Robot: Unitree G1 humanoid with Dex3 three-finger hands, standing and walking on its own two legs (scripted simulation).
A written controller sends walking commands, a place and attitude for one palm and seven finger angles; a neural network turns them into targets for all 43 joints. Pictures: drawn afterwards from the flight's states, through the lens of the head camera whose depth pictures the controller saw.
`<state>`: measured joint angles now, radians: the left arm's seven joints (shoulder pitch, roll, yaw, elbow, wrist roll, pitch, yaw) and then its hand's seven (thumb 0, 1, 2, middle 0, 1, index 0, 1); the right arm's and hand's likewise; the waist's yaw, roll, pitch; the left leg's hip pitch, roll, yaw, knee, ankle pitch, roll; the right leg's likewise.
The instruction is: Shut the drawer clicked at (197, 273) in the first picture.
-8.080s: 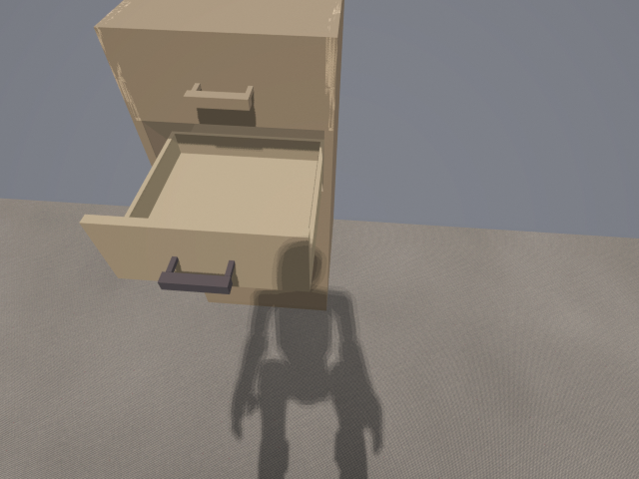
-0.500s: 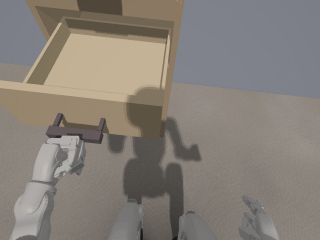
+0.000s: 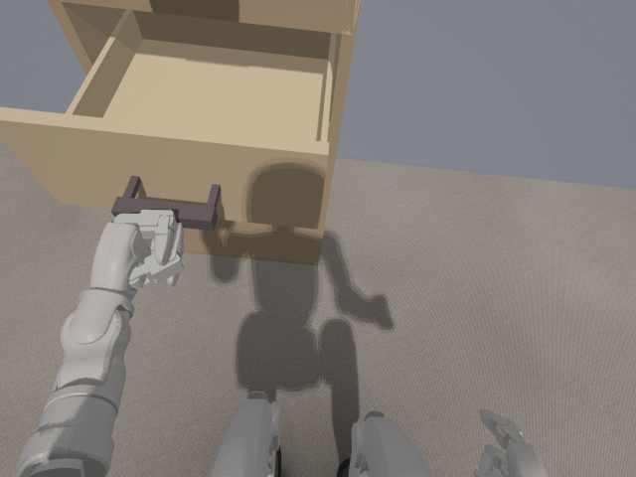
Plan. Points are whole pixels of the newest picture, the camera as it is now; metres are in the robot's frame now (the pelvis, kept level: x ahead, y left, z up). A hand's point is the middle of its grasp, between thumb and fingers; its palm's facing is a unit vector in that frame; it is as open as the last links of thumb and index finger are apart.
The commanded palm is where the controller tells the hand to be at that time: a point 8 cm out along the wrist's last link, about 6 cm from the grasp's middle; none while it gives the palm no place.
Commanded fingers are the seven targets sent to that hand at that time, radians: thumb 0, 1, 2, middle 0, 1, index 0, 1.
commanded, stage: push the drawer shut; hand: left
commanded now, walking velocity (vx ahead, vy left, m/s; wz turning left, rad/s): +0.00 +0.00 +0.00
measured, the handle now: (170, 200) +0.44 +0.21 +0.03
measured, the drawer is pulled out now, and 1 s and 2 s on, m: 0.23 0.11 0.00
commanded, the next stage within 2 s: none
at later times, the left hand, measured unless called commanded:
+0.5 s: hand (185, 217) +0.42 +0.19 +0.03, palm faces -0.06 -1.00 -0.06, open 3.0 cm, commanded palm +0.43 +0.23 +0.04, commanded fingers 0.00 0.90 0.90 -1.40 -1.60 -1.40 -1.60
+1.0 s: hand (194, 179) +0.48 +0.19 +0.03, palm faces -0.06 -1.00 -0.05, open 3.1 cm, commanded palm +0.49 +0.22 +0.04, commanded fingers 0.00 0.90 0.90 -1.40 -1.60 -1.40 -1.60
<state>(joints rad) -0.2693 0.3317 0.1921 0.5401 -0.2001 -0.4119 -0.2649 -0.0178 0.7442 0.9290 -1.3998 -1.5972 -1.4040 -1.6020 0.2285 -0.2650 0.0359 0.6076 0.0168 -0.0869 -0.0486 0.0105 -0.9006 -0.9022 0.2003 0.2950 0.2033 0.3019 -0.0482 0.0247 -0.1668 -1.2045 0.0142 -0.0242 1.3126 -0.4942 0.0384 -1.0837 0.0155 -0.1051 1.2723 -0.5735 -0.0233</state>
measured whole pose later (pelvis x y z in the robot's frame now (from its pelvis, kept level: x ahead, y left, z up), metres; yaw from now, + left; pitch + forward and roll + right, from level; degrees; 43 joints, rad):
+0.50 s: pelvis +0.00 +0.00 +0.00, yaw -1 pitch +23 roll -4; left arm -0.52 0.37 0.24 0.83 -0.16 -0.48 -0.27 -0.01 0.72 0.91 -1.40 -1.60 -1.40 -1.60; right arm 0.25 -0.26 0.04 0.64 0.01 -0.02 -0.04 0.01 -0.90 -0.90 0.20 0.29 0.20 0.30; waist -0.08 0.02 -0.16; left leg -1.23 0.02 -0.02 1.32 -0.50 0.04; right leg -1.11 0.02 -0.10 1.27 -0.57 -0.02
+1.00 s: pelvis +0.00 +0.00 -0.01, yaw -2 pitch +26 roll -5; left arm -0.79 0.48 0.32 1.08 -0.12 -0.48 -0.30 0.00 0.69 0.90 -1.40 -1.60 -1.40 -1.60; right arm 0.28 -0.27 0.05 0.66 -0.01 0.00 -0.02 0.01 -0.90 -0.90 0.20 0.29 0.20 0.30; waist -0.13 0.03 -0.15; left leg -1.33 0.03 -0.03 1.37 -0.50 0.04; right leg -1.21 0.03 -0.11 1.32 -0.57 -0.03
